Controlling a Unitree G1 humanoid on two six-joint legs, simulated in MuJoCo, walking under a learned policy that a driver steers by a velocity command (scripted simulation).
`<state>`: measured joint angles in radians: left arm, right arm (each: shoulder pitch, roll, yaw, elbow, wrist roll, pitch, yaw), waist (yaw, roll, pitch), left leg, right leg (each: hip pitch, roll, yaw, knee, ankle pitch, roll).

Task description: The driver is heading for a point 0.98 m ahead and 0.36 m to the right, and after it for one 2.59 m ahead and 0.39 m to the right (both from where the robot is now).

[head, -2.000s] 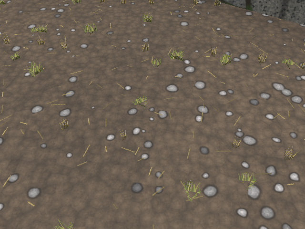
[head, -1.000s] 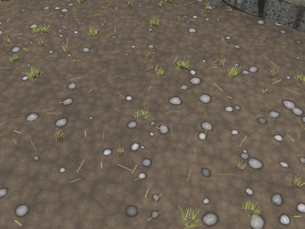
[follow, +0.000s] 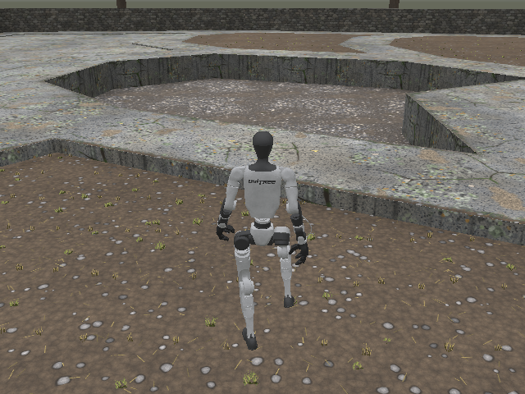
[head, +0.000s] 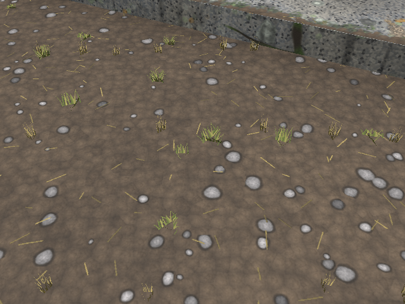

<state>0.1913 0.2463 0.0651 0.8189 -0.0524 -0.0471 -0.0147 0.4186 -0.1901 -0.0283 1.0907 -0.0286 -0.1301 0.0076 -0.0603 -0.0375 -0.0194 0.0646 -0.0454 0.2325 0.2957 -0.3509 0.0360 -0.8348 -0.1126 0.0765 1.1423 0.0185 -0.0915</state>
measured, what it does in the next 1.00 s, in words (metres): walks ahead, turning right: right foot, then left foot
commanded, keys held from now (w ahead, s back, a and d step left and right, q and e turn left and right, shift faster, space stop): w+e+shift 0.70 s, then w+shift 0.30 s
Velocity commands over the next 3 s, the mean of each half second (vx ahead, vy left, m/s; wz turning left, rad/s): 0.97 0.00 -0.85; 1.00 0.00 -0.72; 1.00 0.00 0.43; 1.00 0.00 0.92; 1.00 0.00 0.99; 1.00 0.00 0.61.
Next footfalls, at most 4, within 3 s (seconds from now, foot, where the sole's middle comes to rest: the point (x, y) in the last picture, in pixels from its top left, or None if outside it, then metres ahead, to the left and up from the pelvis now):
0.22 right None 0.35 -0.07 -0.77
0.62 left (202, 243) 0.78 -0.02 -0.77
1.10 right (331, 212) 0.89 -0.53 -0.77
1.58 left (328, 132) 1.35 -0.66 -0.77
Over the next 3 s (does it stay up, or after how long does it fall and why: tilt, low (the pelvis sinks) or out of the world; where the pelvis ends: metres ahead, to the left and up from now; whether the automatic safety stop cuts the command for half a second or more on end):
stays up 2.14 -0.60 0.10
